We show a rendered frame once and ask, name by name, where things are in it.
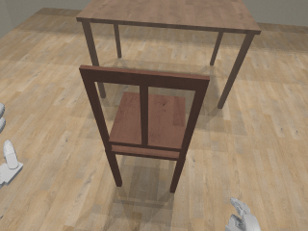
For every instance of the robot right hand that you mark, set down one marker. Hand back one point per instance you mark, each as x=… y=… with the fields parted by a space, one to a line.
x=248 y=222

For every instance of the table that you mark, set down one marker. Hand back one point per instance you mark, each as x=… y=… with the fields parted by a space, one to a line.
x=222 y=16

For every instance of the chair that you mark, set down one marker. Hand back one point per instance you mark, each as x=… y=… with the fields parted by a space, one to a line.
x=146 y=125

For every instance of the robot left hand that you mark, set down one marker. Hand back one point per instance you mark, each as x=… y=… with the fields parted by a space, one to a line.
x=12 y=167

